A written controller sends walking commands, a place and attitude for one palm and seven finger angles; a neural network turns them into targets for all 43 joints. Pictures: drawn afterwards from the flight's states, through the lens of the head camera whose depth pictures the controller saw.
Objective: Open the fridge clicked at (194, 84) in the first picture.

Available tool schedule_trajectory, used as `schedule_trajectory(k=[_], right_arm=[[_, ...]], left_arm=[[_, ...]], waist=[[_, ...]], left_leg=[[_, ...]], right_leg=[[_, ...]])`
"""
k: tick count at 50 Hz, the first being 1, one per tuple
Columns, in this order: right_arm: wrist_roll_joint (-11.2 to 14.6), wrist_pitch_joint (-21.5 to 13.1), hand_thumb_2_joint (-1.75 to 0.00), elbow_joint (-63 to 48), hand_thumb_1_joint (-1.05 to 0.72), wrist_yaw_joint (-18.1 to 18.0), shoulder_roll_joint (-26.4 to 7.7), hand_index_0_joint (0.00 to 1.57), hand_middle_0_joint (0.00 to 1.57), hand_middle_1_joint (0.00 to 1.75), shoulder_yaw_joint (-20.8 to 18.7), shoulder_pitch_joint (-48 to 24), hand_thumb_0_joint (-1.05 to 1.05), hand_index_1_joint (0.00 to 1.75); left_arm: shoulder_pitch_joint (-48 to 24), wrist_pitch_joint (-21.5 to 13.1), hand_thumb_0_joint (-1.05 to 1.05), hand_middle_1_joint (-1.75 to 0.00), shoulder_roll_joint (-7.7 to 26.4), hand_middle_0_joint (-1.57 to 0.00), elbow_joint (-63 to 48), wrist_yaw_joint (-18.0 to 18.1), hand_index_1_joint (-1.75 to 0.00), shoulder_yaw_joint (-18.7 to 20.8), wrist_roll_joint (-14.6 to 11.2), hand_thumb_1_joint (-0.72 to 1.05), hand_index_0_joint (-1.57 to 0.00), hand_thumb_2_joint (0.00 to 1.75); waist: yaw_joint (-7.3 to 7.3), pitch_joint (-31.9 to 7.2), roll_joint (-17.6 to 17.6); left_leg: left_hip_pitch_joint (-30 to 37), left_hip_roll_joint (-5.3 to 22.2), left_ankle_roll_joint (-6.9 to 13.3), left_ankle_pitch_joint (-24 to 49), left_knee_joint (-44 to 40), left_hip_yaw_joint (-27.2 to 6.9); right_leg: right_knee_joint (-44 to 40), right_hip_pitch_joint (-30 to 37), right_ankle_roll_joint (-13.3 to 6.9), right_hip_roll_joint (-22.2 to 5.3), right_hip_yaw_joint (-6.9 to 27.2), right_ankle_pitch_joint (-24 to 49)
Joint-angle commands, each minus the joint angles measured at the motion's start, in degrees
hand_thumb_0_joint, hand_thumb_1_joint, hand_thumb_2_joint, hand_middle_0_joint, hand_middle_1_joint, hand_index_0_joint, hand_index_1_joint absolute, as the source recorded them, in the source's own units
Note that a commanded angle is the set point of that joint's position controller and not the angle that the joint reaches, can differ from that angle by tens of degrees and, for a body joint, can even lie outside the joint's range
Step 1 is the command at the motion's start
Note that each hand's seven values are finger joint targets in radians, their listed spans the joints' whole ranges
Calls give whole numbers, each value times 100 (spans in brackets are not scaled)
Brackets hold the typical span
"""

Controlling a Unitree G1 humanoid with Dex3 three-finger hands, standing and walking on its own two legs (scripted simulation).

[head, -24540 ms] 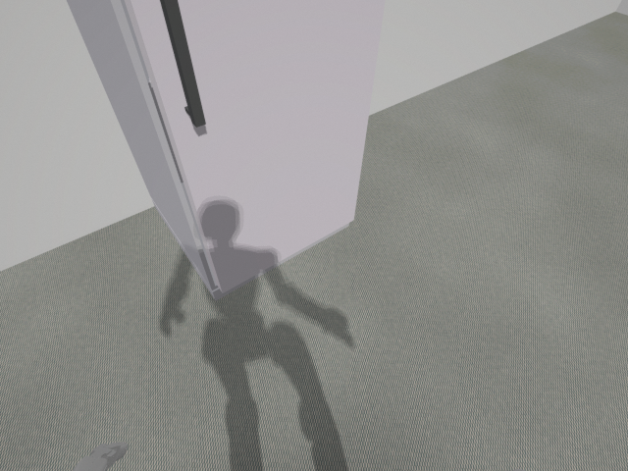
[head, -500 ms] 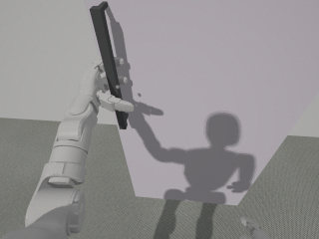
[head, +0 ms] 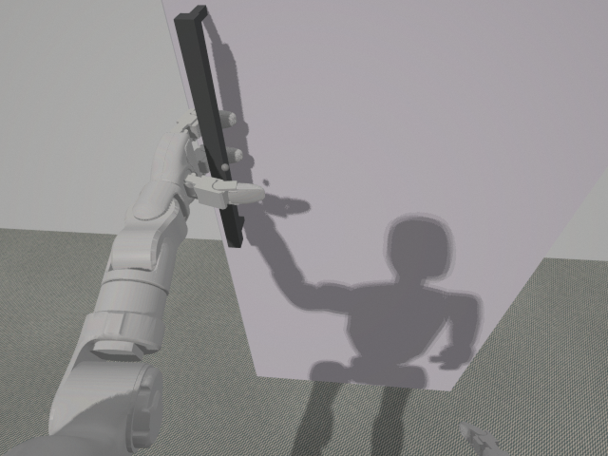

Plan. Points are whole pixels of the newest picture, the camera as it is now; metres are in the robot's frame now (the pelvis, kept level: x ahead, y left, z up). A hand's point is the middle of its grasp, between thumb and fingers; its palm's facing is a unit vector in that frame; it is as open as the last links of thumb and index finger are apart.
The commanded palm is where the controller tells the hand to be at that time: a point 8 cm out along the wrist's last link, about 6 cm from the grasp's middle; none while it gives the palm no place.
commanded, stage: grip the handle and tug to test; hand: left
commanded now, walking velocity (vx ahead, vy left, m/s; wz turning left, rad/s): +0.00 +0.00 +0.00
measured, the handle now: (221, 148) +0.48 +0.14 +0.19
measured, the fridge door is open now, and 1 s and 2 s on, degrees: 0 0 11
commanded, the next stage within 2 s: pull the door a little, standing still in 1.18 s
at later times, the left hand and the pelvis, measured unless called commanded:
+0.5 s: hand (226, 164) +0.42 +0.12 +0.20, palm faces -0.03 -1.00 +0.01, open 5.5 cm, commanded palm +0.40 +0.17 +0.19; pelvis +0.00 +0.00 +0.00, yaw +1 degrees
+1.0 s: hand (226, 165) +0.42 +0.12 +0.20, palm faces -0.03 -1.00 +0.01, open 5.7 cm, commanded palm +0.37 +0.17 +0.19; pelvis +0.01 -0.01 +0.00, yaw +0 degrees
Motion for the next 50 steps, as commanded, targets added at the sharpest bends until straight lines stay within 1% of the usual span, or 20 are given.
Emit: schedule_trajectory(k=[1,2,3,5,7,8,10,15,18,23,25,27,31,33,36,38,39,40,44,50], right_arm=[[-32,-282,-90,-832,-90,-63,-694,20,20,30,-220,-542,0,30],[-32,-298,-90,-837,-90,-53,-682,20,20,30,-220,-555,0,30],[-36,-278,-90,-832,-90,-62,-720,20,20,30,-242,-528,0,30],[-35,-277,-90,-831,-90,-70,-711,20,20,30,-234,-542,0,30],[-35,-273,-90,-796,-90,-78,-713,20,20,30,-224,-522,0,30],[-45,-257,-90,-786,-90,-92,-746,20,20,30,-244,-495,0,30],[-27,-267,-90,-811,-90,-90,-707,20,20,30,-217,-552,0,30],[-35,-269,-90,-777,-90,-83,-706,20,20,30,-230,-491,0,30],[-42,-246,-90,-762,-90,-97,-740,20,20,30,-238,-452,0,30],[-46,-235,-90,-739,-90,-112,-763,20,20,30,-236,-406,0,30],[-34,-288,-90,-780,-90,-96,-703,20,20,30,-239,-449,0,30],[-42,-287,-90,-748,-90,-73,-699,20,20,30,-219,-415,0,30],[-30,-302,-90,-731,-90,-75,-710,20,20,30,-228,-418,0,30],[-38,-278,-90,-710,-90,-94,-765,20,20,30,-248,-381,0,30],[-34,-332,-90,-738,-90,-83,-699,20,20,30,-234,-437,0,30],[-47,-306,-90,-712,-90,-85,-747,20,20,30,-237,-387,0,30],[-37,-304,-90,-739,-90,-81,-738,20,20,30,-240,-433,0,30],[-32,-314,-90,-780,-90,-74,-723,20,20,30,-228,-465,0,30],[-34,-300,-90,-899,-90,-38,-727,20,20,30,-222,-554,0,30],[-24,-266,-90,-1106,-90,22,-707,20,20,30,-232,-712,0,30]], left_arm=[[-2869,-449,0,-129,661,-36,-1434,-52,-129,37,-62,11,-36,56],[-2895,-441,0,-129,558,-37,-1461,-57,-129,-32,-79,15,-37,58],[-2704,-446,0,-130,743,-38,-1352,-36,-130,133,-81,20,-38,60],[-2853,-430,0,-131,746,-38,-1400,-43,-131,107,-70,29,-38,64],[-2909,-399,0,-133,697,-40,-1238,-62,-133,71,-79,39,-40,68],[-2823,-421,0,-133,885,-40,-1148,-49,-133,229,-89,43,-40,70],[-3080,-443,0,-135,691,-41,-1320,-83,-135,-1,-65,53,-41,74],[-2987,-450,0,-138,734,-44,-1135,-75,-138,67,-56,76,-44,84],[-2926,-442,0,-140,712,-45,-908,-93,-140,53,-68,90,-45,90],[-3061,-488,0,-140,916,-45,-785,-120,-140,194,-68,90,-45,90],[-3301,-571,0,-140,695,-45,-1107,-150,-140,-9,-51,90,-45,90],[-3208,-569,0,-140,654,-45,-1014,-123,-140,-7,-66,90,-45,90],[-3208,-575,0,-140,525,-45,-879,-124,-140,-124,-82,90,-45,90],[-3152,-595,0,-140,823,-45,-765,-106,-140,105,-69,90,-45,90],[-3339,-637,0,-140,520,-45,-1024,-138,-140,-149,-61,90,-45,90],[-3085,-623,0,-140,749,-45,-801,-134,-140,55,-81,90,-45,90],[-3056,-635,0,-140,874,-45,-904,-146,-140,167,-81,90,-45,90],[-3013,-628,0,-140,783,-45,-996,-171,-140,101,-90,90,-45,90],[-2380,-651,0,-140,1017,-45,-1205,-248,-140,404,-162,90,-45,90],[-1733,-547,0,-140,987,-45,-2018,-297,-140,456,-202,90,-45,90]], waist=[[6,-1650,-216],[-1,-1658,-136],[47,-1679,-294],[9,-1748,-334],[-25,-1590,-399],[3,-1593,-472],[-46,-1614,-176],[-33,-1670,-191],[-44,-1572,-469],[-32,-1620,-447],[-70,-1818,-177],[-56,-1736,-186],[-102,-1588,-380],[-59,-1574,-557],[-98,-1738,-280],[-32,-1678,-473],[-3,-1746,-376],[9,-1770,-383],[178,-1827,-421],[271,-1935,-347]], left_leg=[[1064,-78,138,1795,-15,-376],[1103,-88,139,1812,6,-367],[1048,-86,139,1810,-16,-373],[1060,-98,159,1778,-5,-350],[982,-98,165,1621,-22,-351],[950,-101,171,1593,-44,-345],[1007,-111,162,1582,-31,-346],[1039,-101,158,1724,28,-372],[898,-108,175,1565,-6,-366],[858,-124,191,1540,2,-375],[1028,-130,190,1744,82,-360],[1002,-134,174,1789,87,-380],[943,-122,190,1567,74,-392],[854,-122,205,1497,42,-397],[1040,-133,203,1636,96,-384],[895,-133,204,1630,74,-382],[890,-139,209,1632,66,-367],[888,-153,212,1619,71,-360],[810,-159,216,1828,50,-310],[902,-135,198,2230,62,-244]], right_leg=[[-135,-23,-49,101,57,2016],[-136,-62,-46,99,67,2051],[-157,60,-44,98,48,2027],[-144,35,-28,98,72,2078],[-179,-59,-20,101,71,1960],[-212,31,-13,91,71,1924],[-179,-56,-28,81,85,1902],[-149,-85,-37,89,78,2002],[-179,-39,-10,83,59,1912],[-172,-4,-17,61,85,1903],[-91,-44,-27,69,90,2109],[-89,-76,-35,81,74,2147],[-124,-189,-15,96,65,1935],[-152,-71,-7,77,77,1879],[-100,-164,-20,82,81,2001],[-117,-19,-16,74,63,2017],[-106,21,-17,71,100,2079],[-91,38,-16,72,96,2085],[-45,332,-27,51,95,2428],[39,544,-22,45,83,2911]])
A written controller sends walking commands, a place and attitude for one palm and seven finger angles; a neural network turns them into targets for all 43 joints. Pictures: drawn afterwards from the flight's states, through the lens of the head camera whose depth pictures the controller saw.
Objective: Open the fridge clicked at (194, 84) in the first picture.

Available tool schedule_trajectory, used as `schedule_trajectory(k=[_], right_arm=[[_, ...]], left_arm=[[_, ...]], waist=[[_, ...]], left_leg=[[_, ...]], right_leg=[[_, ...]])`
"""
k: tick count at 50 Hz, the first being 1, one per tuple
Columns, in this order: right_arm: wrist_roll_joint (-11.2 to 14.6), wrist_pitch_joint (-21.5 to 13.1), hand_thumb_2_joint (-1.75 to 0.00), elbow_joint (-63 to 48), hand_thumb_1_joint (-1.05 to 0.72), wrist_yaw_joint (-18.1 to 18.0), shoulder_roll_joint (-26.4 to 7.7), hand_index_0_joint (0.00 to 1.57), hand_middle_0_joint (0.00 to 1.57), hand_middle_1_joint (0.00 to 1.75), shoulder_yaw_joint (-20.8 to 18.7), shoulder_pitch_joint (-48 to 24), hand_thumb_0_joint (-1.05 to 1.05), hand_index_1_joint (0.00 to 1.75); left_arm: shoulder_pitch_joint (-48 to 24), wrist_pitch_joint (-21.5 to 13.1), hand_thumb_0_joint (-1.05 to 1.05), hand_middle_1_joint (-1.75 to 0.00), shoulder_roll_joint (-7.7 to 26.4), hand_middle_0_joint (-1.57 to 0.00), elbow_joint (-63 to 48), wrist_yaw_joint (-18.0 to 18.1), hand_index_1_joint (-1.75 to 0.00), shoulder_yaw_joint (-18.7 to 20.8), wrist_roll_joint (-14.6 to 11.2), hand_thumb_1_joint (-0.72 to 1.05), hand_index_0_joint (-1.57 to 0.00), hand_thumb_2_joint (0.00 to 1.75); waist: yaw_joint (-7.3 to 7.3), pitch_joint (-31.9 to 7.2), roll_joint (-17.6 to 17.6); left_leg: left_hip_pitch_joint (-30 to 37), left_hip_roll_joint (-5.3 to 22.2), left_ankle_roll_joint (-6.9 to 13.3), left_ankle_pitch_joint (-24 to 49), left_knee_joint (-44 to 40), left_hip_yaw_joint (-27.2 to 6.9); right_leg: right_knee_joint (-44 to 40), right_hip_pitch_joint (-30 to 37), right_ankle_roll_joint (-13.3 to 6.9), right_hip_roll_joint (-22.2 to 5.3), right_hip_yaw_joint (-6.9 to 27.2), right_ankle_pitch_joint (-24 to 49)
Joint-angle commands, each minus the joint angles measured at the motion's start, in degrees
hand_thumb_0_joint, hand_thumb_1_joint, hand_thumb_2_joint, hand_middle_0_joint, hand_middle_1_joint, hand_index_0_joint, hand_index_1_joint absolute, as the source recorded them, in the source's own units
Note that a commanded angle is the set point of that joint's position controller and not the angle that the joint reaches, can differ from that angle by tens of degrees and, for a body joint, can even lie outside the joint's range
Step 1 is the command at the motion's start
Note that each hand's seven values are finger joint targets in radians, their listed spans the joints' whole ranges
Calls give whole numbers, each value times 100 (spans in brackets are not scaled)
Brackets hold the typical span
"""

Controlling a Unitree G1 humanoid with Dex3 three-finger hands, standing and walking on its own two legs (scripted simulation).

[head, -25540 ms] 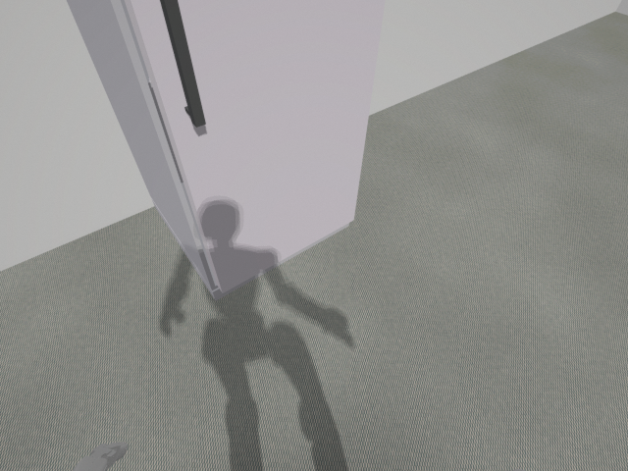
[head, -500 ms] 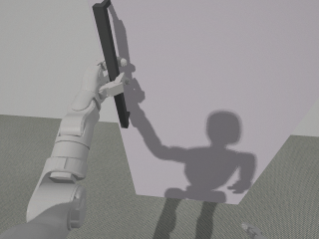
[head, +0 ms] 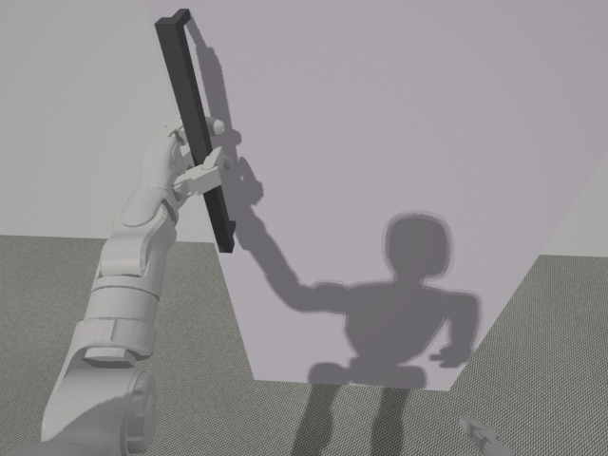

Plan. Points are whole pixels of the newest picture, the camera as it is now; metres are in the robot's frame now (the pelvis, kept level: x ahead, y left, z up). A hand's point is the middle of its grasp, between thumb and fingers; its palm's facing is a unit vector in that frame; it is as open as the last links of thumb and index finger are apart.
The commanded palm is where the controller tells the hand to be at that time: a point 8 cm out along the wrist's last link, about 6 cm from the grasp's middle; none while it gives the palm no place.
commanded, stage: grip the handle and tug to test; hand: left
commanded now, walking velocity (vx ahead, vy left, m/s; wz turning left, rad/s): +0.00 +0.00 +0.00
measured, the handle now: (209, 153) +0.47 +0.15 +0.19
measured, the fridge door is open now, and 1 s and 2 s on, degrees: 0 11 34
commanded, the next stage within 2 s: pull the door a little, standing still in 0.18 s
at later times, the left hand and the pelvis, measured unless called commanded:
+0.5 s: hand (212, 175) +0.40 +0.13 +0.20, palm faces -0.02 -1.00 +0.00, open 6.0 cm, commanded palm +0.35 +0.18 +0.19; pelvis +0.04 +0.00 +0.00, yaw +0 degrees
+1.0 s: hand (205, 231) +0.31 +0.12 +0.19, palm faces +0.02 -0.98 -0.21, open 6.7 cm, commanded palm +0.28 +0.18 +0.19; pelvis +0.07 -0.01 +0.00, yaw -3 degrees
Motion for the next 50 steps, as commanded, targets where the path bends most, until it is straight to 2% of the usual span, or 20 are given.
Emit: schedule_trajectory(k=[1,3,5,8,10,12,13,14,16,17,21,27,37,40,43,44,45,46,48,50], right_arm=[[-22,-256,-90,-1029,-90,-5,-678,20,20,30,-240,-719,0,30],[-26,-213,-90,-1137,-90,23,-693,20,20,30,-245,-787,0,30],[-16,-190,-90,-1180,-90,55,-660,20,20,30,-240,-838,0,30],[-25,-116,-90,-1294,-90,85,-679,20,20,30,-249,-912,0,30],[-23,-94,-90,-1297,-90,89,-652,20,20,30,-245,-954,0,30],[-40,-78,-90,-1301,-90,95,-654,20,20,30,-254,-949,0,30],[-45,-34,-90,-1347,-90,98,-673,20,20,30,-255,-963,0,30],[-44,-10,-90,-1345,-90,103,-653,20,20,30,-233,-997,0,30],[-42,13,-90,-1174,-90,44,-660,20,20,30,-235,-943,0,30],[-51,-2,-90,-1147,-90,28,-637,20,20,30,-234,-944,0,30],[-92,10,-90,-1184,-90,39,-613,20,20,30,-234,-936,0,30],[-118,92,-90,-1348,-90,86,-565,20,20,30,-173,-1133,0,30],[-105,129,-90,-1700,-90,188,-472,20,20,30,-112,-1373,0,30],[-82,97,-90,-1807,-90,237,-415,20,20,30,-98,-1455,0,30],[-73,35,-90,-1817,-90,287,-449,20,20,30,-129,-1393,0,30],[-195,99,-90,-1805,-90,123,-626,20,20,30,-78,-1251,0,30],[-286,117,-90,-1546,-90,56,-559,20,20,30,-182,-995,0,30],[-335,113,-90,-1631,-90,68,-586,20,20,30,-190,-1054,0,30],[-343,205,-90,-1759,-90,-24,-575,20,20,30,-195,-1114,0,30],[-363,307,-90,-1784,-90,-64,-521,20,20,30,-181,-991,0,30]], left_arm=[[-1730,-422,0,-140,991,-45,-2153,-172,-140,381,-148,90,-45,90],[-1158,-340,0,-140,1051,-45,-2413,-164,-140,470,-154,90,-45,90],[-1065,-246,0,-140,920,-45,-2865,-168,-140,371,-155,90,-45,90],[-300,-33,0,-140,947,-45,-3241,-160,-140,446,-163,90,-45,90],[-527,104,0,-140,821,-45,-3626,-159,-140,278,-140,90,-45,90],[-225,259,0,-140,920,-45,-3761,-136,-140,435,-154,90,-45,90],[86,322,0,-140,1116,-45,-3796,-112,-140,632,-163,90,-45,90],[66,393,0,-140,1008,-45,-3918,-121,-140,515,-152,90,-45,90],[-966,506,0,-140,1046,-45,-3696,-84,-140,394,-119,90,-45,90],[-1232,554,0,-140,775,-45,-3678,-66,-140,146,-114,90,-45,90],[-554,680,0,-140,772,-45,-3801,7,-140,269,-100,90,-45,90],[269,623,0,-140,693,-45,-4355,-108,-140,218,-162,90,-45,90],[2747,804,0,-140,788,-45,-6141,-311,-140,502,-350,90,-45,90],[3679,855,0,-140,635,-45,-7019,-320,-140,385,-404,90,-45,90],[4884,827,0,-140,905,-45,-7563,-319,-140,752,-489,90,-45,90],[1904,-209,0,-140,1820,-45,-7809,361,-140,688,354,90,-45,90],[3180,-531,0,-140,1121,-45,-6553,630,-140,534,342,90,-45,90],[4142,-695,0,-140,731,-45,-6388,682,-140,226,405,90,-45,90],[4441,-1074,0,-140,891,-45,-6785,728,-140,172,508,90,-45,90],[4464,-1408,0,-140,873,-45,-6961,786,-140,96,547,90,-45,90]], waist=[[347,-1926,-407],[450,-1969,-382],[415,-1964,-317],[509,-1978,-315],[416,-1955,-267],[445,-1991,-296],[544,-1992,-290],[497,-1995,-271],[292,-1809,-337],[223,-1780,-169],[371,-2079,-144],[467,-2007,-402],[629,-1865,-355],[642,-1705,-190],[694,-1449,-253],[144,-598,-44],[111,-599,-430],[221,-542,-634],[276,-652,-603],[187,-912,-360]], left_leg=[[959,-165,241,2394,71,-245],[914,-162,227,2603,71,-211],[993,-142,221,2835,80,-206],[1019,-124,215,3161,109,-176],[1100,-113,221,3221,120,-170],[1131,-106,218,3425,157,-180],[1085,-111,220,3516,166,-170],[1066,-118,223,3563,153,-166],[1109,-142,218,3334,179,-165],[1186,-143,217,3305,200,-177],[1297,-152,220,3846,304,-208],[1103,-151,224,3555,192,-266],[784,-136,225,3629,316,-273],[721,-119,211,3517,320,-301],[601,-71,191,3340,382,-337],[434,-37,279,3037,746,-186],[277,-49,239,2872,960,-353],[-146,-120,205,2289,1069,-324],[-536,-206,197,1764,999,-368],[-335,-104,170,2364,777,-419]], right_leg=[[23,644,25,-3,62,3079],[72,827,27,-23,53,3311],[103,815,29,-17,48,3512],[137,933,43,-34,45,3784],[139,827,59,-18,41,3834],[164,864,72,-17,37,4026],[173,969,64,-24,49,4112],[199,970,70,-40,42,4202],[120,723,81,-6,46,4064],[102,587,79,3,51,3935],[224,784,85,-33,30,4333],[240,930,79,-67,20,4278],[430,1023,193,-157,24,4864],[443,840,169,-126,-20,4470],[440,654,183,-87,-43,4278],[-18,-109,397,-239,570,4531],[48,22,348,-368,346,4825],[140,253,382,-417,345,5319],[367,658,268,-578,331,5776],[673,757,212,-580,237,5789]])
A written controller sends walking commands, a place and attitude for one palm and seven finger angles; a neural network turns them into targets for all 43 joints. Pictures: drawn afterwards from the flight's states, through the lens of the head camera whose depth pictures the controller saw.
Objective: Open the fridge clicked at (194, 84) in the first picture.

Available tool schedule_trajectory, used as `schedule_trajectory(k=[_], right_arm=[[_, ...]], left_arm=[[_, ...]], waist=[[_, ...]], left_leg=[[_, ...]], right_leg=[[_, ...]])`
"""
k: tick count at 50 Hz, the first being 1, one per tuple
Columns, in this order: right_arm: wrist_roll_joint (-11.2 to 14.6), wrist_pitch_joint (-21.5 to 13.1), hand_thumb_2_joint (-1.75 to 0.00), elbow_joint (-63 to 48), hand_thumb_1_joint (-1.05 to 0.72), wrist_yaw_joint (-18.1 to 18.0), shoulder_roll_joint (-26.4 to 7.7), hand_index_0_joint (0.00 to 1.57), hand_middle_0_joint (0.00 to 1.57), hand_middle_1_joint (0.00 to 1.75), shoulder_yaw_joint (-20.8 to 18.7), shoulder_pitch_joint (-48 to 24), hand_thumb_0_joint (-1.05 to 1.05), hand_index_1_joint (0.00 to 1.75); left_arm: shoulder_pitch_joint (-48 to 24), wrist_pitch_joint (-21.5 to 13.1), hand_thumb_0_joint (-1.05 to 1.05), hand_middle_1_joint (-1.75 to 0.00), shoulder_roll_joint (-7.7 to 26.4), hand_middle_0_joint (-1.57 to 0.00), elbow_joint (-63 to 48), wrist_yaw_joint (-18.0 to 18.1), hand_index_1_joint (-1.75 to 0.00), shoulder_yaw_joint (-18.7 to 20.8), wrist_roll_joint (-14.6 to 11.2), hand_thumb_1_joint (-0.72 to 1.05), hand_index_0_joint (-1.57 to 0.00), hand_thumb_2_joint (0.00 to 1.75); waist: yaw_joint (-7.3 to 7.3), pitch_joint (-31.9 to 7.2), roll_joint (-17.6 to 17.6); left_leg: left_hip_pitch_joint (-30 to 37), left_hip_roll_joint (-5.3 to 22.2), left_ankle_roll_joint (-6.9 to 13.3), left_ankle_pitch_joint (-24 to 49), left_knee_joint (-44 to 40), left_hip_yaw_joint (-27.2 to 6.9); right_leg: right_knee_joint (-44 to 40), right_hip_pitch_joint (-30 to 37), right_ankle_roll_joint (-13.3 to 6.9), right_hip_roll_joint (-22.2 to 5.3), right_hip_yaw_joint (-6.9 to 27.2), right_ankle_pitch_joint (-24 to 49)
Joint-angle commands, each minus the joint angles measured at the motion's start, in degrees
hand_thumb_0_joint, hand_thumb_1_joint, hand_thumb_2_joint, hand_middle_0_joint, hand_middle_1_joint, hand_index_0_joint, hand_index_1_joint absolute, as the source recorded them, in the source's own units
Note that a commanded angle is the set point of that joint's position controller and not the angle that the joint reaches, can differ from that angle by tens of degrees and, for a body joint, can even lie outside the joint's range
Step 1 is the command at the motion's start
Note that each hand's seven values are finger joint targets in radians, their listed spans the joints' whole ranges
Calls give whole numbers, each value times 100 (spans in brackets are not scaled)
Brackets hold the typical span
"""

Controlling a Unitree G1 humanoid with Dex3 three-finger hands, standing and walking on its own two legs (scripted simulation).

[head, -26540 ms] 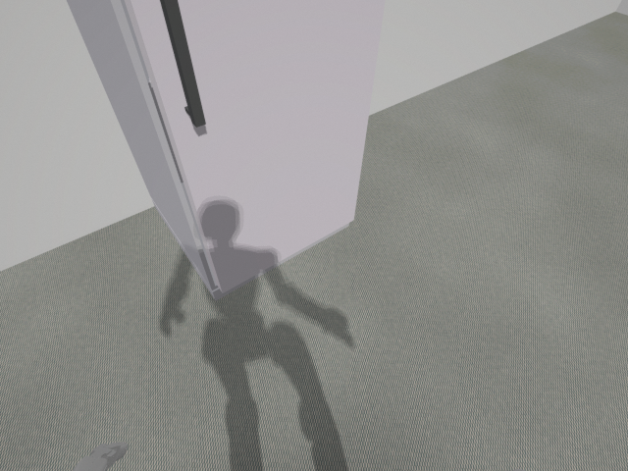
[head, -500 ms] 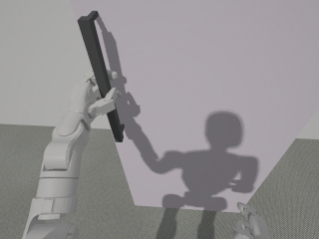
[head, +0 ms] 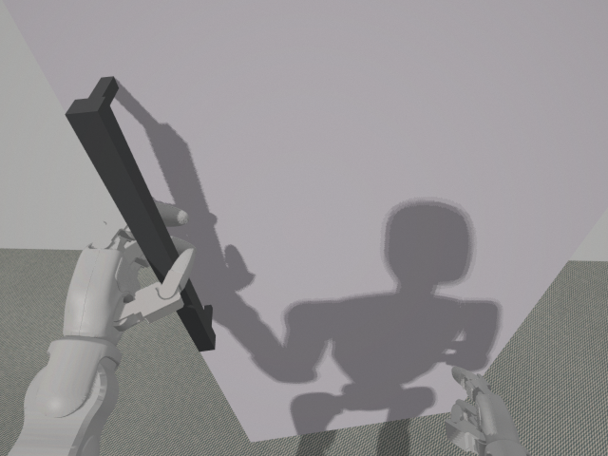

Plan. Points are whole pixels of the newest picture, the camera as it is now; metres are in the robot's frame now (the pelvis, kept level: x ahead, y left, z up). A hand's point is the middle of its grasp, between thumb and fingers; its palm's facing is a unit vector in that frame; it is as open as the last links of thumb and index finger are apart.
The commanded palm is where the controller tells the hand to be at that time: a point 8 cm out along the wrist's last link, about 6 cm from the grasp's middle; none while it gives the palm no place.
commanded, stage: walk backward, drawing the door open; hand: left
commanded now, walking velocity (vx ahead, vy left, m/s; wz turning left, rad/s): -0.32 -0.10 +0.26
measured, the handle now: (169, 248) +0.29 +0.17 +0.18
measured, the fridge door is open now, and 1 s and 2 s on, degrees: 11 34 63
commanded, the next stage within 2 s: none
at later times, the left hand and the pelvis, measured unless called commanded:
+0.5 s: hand (183, 356) +0.17 +0.12 +0.18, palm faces +0.31 -0.91 -0.27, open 6.8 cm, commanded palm +0.12 +0.16 +0.19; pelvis -0.09 -0.06 -0.01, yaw +5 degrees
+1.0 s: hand out of the picture +0.05 +0.04 +0.18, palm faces +0.41 -0.88 -0.24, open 7.3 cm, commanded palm +0.00 +0.07 +0.18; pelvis -0.18 -0.19 -0.01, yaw +25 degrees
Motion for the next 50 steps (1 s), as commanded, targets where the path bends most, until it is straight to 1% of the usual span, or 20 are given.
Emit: schedule_trajectory(k=[1,3,6,9,13,15,16,17,18,23,30,32,34,35,36,37,39,42,48,50], right_arm=[[-111,-85,-90,-1002,-90,-157,-457,20,20,30,-193,-483,0,30],[-115,-23,-90,-993,-90,-163,-468,20,20,30,-249,-429,0,30],[-157,-33,-90,-1054,-90,-74,-373,20,20,30,-314,-347,0,30],[-239,-227,-90,-957,-90,2,-281,20,20,30,-289,-430,0,30],[-238,-346,-90,-885,-90,35,-270,20,20,30,-251,-449,0,30],[-207,-347,-90,-1017,-90,-16,-152,20,20,30,-253,-550,0,30],[-175,-379,-90,-1036,-90,-58,-80,20,20,30,-250,-624,0,30],[-193,-417,-90,-927,-90,-82,-89,20,20,30,-253,-546,0,30],[-167,-462,-90,-843,-90,-89,-92,20,20,30,-293,-491,0,30],[-240,-495,-90,-729,-90,-172,46,20,20,30,-219,-531,0,30],[-277,-810,-90,-707,-90,-219,46,20,20,30,-285,-399,0,30],[-274,-971,-90,-572,-90,-206,60,20,20,30,-292,-134,0,30],[-244,-1096,-90,-451,-90,-206,50,20,20,30,-335,225,0,30],[-273,-1198,-90,-599,-90,-200,-184,20,20,30,-409,209,0,30],[-470,-1217,-90,-842,-90,-144,-286,20,20,30,-439,-211,0,30],[-430,-1188,-90,-657,-90,-101,-151,20,20,30,-421,-159,0,30],[-323,-1170,-90,-618,-90,-63,-178,20,20,30,-598,-384,0,30],[-226,-1321,-90,-202,-90,26,-379,20,20,30,-686,-273,0,30],[-123,-1403,-90,-82,-90,73,-260,20,20,30,-674,-492,0,30],[-41,-1425,-90,-68,-90,85,-61,20,20,30,-617,-536,0,30]], left_arm=[[-650,-1137,0,-140,699,-45,-1056,435,-140,508,356,90,-45,90],[-661,-1291,0,-140,775,-45,-1280,490,-140,527,367,90,-45,90],[-721,-1384,0,-140,525,-45,-1546,555,-140,309,434,90,-45,90],[-846,-1453,0,-140,457,-45,-1515,655,-140,244,512,90,-45,90],[-730,-1558,0,-140,760,-45,-1356,747,-140,607,562,90,-45,90],[-779,-1664,0,-140,933,-45,-1205,751,-140,826,571,90,-45,90],[-624,-1683,0,-140,1019,-45,-916,771,-140,1044,588,90,-45,90],[-426,-1696,0,-140,961,-45,-653,781,-140,1173,628,90,-45,90],[-319,-1700,0,-140,942,-45,-465,790,-140,1174,619,90,-45,90],[-954,-1816,0,-140,736,-45,-934,843,-140,962,663,90,-45,90],[-1568,-1882,0,-140,608,-45,-1571,892,-140,652,750,90,-45,90],[-1808,-1923,0,-140,542,-45,-1631,881,-140,492,787,90,-45,90],[-1961,-1979,0,-140,449,-45,-1669,826,-140,187,762,90,-45,90],[-2282,-2068,0,-140,355,-45,-1850,798,-140,-39,739,90,-45,90],[-2317,-2136,0,-140,460,-45,-1687,821,-140,12,831,90,-45,90],[-2412,-2110,0,-140,574,-45,-1464,721,-140,10,1001,90,-45,90],[-2915,-2071,0,-140,729,-45,-2194,528,-140,125,967,90,-45,90],[-2642,-1849,0,-140,-129,-45,-1191,497,-140,-462,926,90,-45,90],[-3135,-1821,0,-140,333,-45,-1193,513,-140,-4,802,90,-45,90],[-3341,-1926,0,-140,364,-45,-1322,515,-140,-23,750,90,-45,90]], waist=[[-202,-756,-295],[-269,-1073,-147],[-340,-1201,422],[-306,-709,824],[-237,-572,437],[-163,-659,-796],[-43,-589,-1663],[-5,-729,-1803],[45,-885,-1730],[-153,-1002,-870],[-100,-751,-1004],[-219,-780,-842],[-542,-835,-125],[-718,-590,1395],[-318,-596,2035],[-258,-270,914],[-306,-266,248],[-282,-199,437],[-440,-716,1595],[-346,-916,652]], left_leg=[[182,-15,74,3072,-188,-60],[1099,116,137,4472,-151,-105],[2480,683,347,6888,-314,-635],[2450,1007,418,7110,-510,-932],[1526,778,151,5673,-243,-581],[-311,128,-137,1825,755,-64],[-1209,-396,-159,-974,1678,-6],[-1524,-484,-80,-1665,2325,-273],[-1522,-449,-46,-1547,2455,-440],[-1321,-204,-194,-861,2822,-267],[-966,-107,-92,-1315,1793,324],[-506,-85,-81,-1191,697,575],[841,47,9,-126,-1414,559],[1261,1162,376,232,-2818,-1230],[677,3107,1148,1694,-2211,-3942],[340,3316,1499,2762,-1975,-4088],[829,2596,1194,3433,-1283,-2893],[761,1499,504,2868,-943,-1398],[644,1116,478,2231,-849,-1991],[251,524,134,1331,-116,-1555]], right_leg=[[686,551,211,-543,92,5964],[1058,57,346,-340,-78,5625],[1415,-1291,400,93,-71,1899],[1105,-1681,230,98,55,1],[18,-621,202,-80,106,1772],[-71,834,56,-845,559,5748],[162,1044,165,-1456,838,7535],[281,1083,635,-1703,788,8062],[296,1106,935,-1709,681,7788],[29,341,-302,-1717,472,4275],[-954,13,-446,-1791,401,1453],[-992,-21,-36,-1593,47,1511],[36,-716,860,-836,-632,1277],[2090,-1680,1239,-146,-763,688],[4532,-2431,616,-260,436,-1127],[5264,-2552,355,-164,1021,-946],[4977,-3148,384,-296,978,-1064],[3711,-2399,449,-89,491,-505],[781,-493,594,308,34,-623],[-882,440,508,2,8,673]])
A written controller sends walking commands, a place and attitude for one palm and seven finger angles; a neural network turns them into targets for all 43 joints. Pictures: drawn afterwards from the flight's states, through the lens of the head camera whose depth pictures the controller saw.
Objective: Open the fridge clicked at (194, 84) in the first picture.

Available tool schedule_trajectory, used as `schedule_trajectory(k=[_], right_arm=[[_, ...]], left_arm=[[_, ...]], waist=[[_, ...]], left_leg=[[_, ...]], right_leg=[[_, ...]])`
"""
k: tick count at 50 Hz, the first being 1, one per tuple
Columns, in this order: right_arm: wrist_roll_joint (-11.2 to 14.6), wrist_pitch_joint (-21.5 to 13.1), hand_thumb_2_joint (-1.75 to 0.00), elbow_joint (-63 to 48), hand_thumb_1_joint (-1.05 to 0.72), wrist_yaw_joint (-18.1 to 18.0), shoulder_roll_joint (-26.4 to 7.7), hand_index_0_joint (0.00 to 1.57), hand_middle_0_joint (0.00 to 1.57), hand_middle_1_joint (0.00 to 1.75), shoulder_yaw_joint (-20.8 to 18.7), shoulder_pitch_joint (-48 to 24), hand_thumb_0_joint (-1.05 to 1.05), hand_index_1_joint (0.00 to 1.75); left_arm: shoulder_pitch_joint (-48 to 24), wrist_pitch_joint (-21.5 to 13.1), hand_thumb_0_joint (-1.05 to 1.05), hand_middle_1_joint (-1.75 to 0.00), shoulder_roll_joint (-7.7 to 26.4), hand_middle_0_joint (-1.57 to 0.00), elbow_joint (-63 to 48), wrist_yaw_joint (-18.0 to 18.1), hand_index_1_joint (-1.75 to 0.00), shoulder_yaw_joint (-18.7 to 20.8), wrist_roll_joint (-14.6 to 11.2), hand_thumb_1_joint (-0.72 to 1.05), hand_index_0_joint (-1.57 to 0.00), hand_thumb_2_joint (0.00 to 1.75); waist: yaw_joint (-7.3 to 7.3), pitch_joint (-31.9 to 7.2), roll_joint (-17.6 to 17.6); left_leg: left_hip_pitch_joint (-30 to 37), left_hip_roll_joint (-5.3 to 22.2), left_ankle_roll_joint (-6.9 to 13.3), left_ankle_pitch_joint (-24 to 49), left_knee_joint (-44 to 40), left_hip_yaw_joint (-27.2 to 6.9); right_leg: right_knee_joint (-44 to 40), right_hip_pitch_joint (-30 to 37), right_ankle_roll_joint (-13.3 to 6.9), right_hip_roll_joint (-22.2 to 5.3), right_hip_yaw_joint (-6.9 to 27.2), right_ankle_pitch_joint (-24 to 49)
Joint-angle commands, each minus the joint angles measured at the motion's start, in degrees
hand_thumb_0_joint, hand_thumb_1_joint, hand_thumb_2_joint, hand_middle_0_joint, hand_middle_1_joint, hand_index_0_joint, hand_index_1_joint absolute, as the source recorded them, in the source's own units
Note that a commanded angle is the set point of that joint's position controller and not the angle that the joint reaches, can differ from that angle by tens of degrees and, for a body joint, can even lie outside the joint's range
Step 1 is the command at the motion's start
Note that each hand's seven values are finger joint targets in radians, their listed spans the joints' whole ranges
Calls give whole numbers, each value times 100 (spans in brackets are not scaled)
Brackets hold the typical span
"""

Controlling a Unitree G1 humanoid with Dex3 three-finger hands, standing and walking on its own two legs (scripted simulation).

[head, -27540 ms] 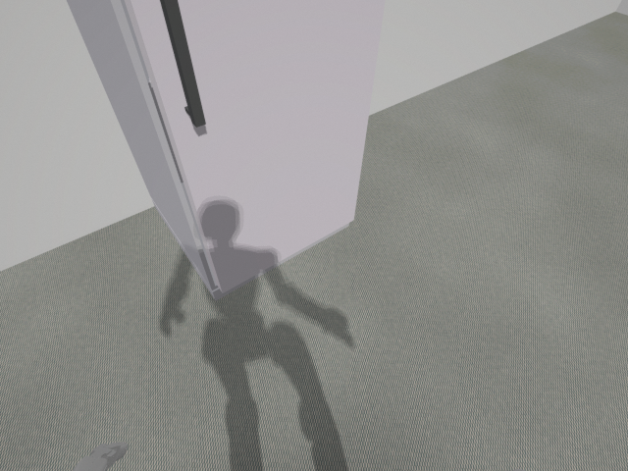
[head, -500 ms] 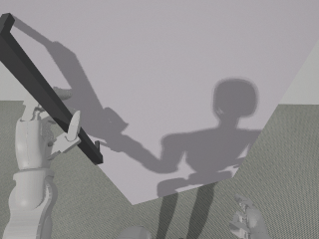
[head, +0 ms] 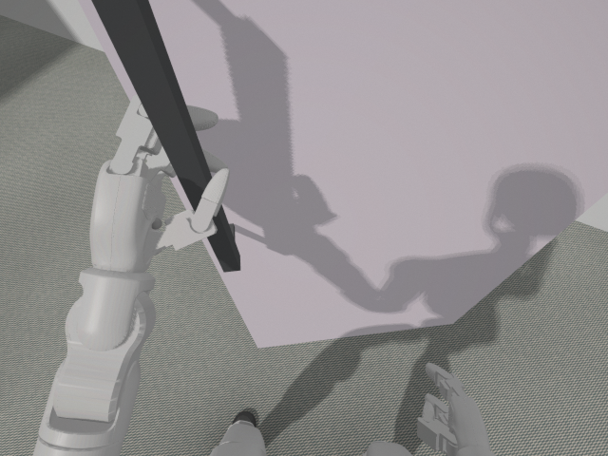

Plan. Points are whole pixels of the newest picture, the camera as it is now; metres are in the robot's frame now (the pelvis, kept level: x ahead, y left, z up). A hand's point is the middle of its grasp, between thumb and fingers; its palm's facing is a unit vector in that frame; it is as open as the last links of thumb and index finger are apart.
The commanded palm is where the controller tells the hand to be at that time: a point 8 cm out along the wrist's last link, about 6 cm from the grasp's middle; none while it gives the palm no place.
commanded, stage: walk backward, drawing the door open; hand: left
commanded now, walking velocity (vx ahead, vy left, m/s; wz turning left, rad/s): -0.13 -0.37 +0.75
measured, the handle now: (197, 160) +0.36 +0.12 +0.20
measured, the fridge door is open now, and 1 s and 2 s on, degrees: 34 63 85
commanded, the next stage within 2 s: stop walking and hold the door back in 1.62 s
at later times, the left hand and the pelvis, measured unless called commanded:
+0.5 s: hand (261, 348) +0.19 +0.05 +0.19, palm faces +0.38 -0.91 -0.19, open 6.9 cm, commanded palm +0.15 +0.08 +0.19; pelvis -0.05 -0.19 +0.01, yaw +23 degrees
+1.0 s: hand out of the picture +0.09 -0.04 +0.20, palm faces +0.74 -0.65 -0.17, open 6.4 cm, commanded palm +0.03 -0.03 +0.19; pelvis -0.03 -0.37 +0.01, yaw +44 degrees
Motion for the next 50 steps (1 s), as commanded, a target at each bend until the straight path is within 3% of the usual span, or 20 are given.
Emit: schedule_trajectory(k=[1,2,3,11,12,13,14,15,22,26,28,29,30,33,39,41,42,44,47,50], right_arm=[[150,-271,-90,-747,-90,-58,-660,20,20,30,-295,-421,0,30],[169,-228,-90,-869,-90,-110,-574,20,20,30,-296,-763,0,30],[211,-261,-90,-808,-90,-199,-650,20,20,30,-338,-925,0,30],[-133,-23,-90,-1037,-90,-437,-634,20,20,30,-193,-627,0,30],[-117,-43,-90,-1035,-90,-444,-762,20,20,30,-291,-350,0,30],[-120,-30,-90,-1091,-90,-452,-1000,20,20,30,-408,-296,0,30],[-183,-63,-90,-1126,-90,-349,-1171,20,20,30,-457,-324,0,30],[-198,-111,-90,-1029,-90,-220,-1179,20,20,30,-396,-300,0,30],[6,-206,-90,-712,-90,-182,-1108,20,20,30,-473,-550,0,30],[179,-126,-90,-942,-90,-180,-1098,20,20,30,-358,-706,0,30],[258,-61,-90,-933,-90,-187,-921,20,20,30,-283,-611,0,30],[235,-12,-90,-1010,-90,-210,-684,20,20,30,-230,-718,0,30],[151,-46,-90,-989,-90,-286,-679,20,20,30,-232,-882,0,30],[75,108,-90,-887,-90,-329,-834,20,20,30,-273,-1117,0,30],[-14,211,-90,-1054,-90,-453,-904,20,20,30,-244,-480,0,30],[-93,55,-90,-1093,-90,-378,-1258,20,20,30,-321,-415,0,30],[-112,-17,-90,-960,-90,-306,-1163,20,20,30,-279,-499,0,30],[-69,-17,-90,-984,-90,-283,-1158,20,20,30,-311,-697,0,30],[-2,6,-90,-756,-90,-236,-1184,20,20,30,-358,-473,0,30],[83,-29,-90,-850,-90,-222,-1166,20,20,30,-290,-376,0,30]], left_arm=[[-1523,-798,0,-140,676,-45,-1781,147,-140,675,-45,90,-45,90],[-1557,-823,0,-140,1092,-45,-1825,199,-140,1052,-37,90,-45,90],[-1322,-764,0,-140,909,-45,-1662,237,-140,1115,-63,90,-45,90],[-1216,-752,0,-140,212,-45,-1625,159,-140,513,-110,90,-45,90],[-1440,-736,0,-140,126,-45,-1715,142,-140,324,-107,90,-45,90],[-1390,-748,0,-140,-15,-45,-1559,111,-140,74,-131,90,-45,90],[-1650,-842,0,-140,-33,-45,-1804,65,-140,-5,-32,90,-45,90],[-1796,-955,0,-140,238,-45,-1657,41,-140,199,182,90,-45,90],[-1709,-665,0,-140,67,-45,-1373,-47,-140,280,-38,90,-45,90],[-1771,-596,0,-140,410,-45,-1146,36,-140,630,-105,90,-45,90],[-1665,-543,0,-140,779,-45,-1173,133,-140,949,-110,90,-45,90],[-1552,-503,0,-140,1022,-45,-1265,201,-140,1134,-109,90,-45,90],[-1491,-528,0,-140,1205,-45,-1339,243,-140,1381,-117,90,-45,90],[-1252,-579,0,-140,1165,-45,-1551,317,-140,1555,-180,90,-45,90],[-1137,-550,0,-140,621,-45,-1503,242,-140,1051,-383,90,-45,90],[-1529,-672,0,-140,528,-45,-1726,147,-140,744,-252,90,-45,90],[-1693,-763,0,-140,821,-45,-1615,94,-140,933,-67,90,-45,90],[-2149,-762,0,-140,1135,-45,-2173,90,-140,1196,-110,90,-45,90],[-1354,-509,0,-140,752,-45,-1506,151,-140,1034,-99,90,-45,90],[-1299,-451,0,-140,713,-45,-1364,210,-140,1081,-206,90,-45,90]], waist=[[-126,-2626,-817],[29,-2558,-2157],[243,-2684,-2000],[-53,-2385,-1129],[-280,-2565,-833],[-407,-2546,29],[-220,-2788,931],[-226,-2734,219],[-62,-2317,1016],[-4,-2204,1050],[-12,-2185,-223],[18,-2232,-1881],[227,-2285,-2233],[114,-2139,-1332],[-278,-2357,-678],[-112,-2403,1240],[-87,-2324,463],[-117,-2266,880],[-35,-2091,1108],[-31,-2306,1393]], left_leg=[[464,-770,671,-967,1400,975],[-587,-1036,672,-2602,3215,1441],[-700,-909,712,-3019,4487,1055],[330,-701,637,-1037,260,2130],[1673,-481,728,-86,-509,1818],[3324,678,1068,2176,-855,459],[4246,2296,1741,5209,-590,-1966],[4306,2520,2131,5395,-317,-2016],[1280,996,1270,1474,-393,500],[294,633,1266,-191,-186,386],[163,-328,893,-1371,1133,1028],[-571,-880,662,-2418,2830,1492],[-841,-850,708,-3000,4478,1264],[-1054,-366,617,-2643,4785,1250],[1481,-355,660,-542,-1,1665],[2823,2428,1734,2522,-1074,-2809],[2713,2583,2061,2624,-948,-2465],[2190,2022,1774,1274,-989,-2044],[1739,1196,1477,965,-683,-323],[1224,813,1319,97,-853,149]], right_leg=[[-2074,1913,-364,-678,-331,2593],[-1640,1706,-874,-1674,274,3946],[-1421,1305,-1309,-2183,502,4355],[5,1465,-1134,-1188,-900,4733],[837,522,-918,-1078,-998,4114],[1963,-1194,-501,-687,-1103,2021],[2744,-2494,-210,-108,-581,-970],[3091,-2687,-283,-157,46,-883],[1055,-229,-144,-254,-80,699],[-433,1223,83,129,-774,787],[-1553,1317,-78,-322,-548,1134],[-1955,1301,-576,-1444,425,1348],[-1966,804,-1155,-2171,934,1809],[-1242,1071,-1536,-2074,261,2894],[543,-142,-830,-1246,-1175,2183],[2794,-2362,-179,-211,-502,-1175],[3157,-2304,-194,-320,112,-620],[3252,-2132,-138,-390,387,-195],[2267,-1418,-80,-289,35,468],[1206,-334,-60,22,-426,291]])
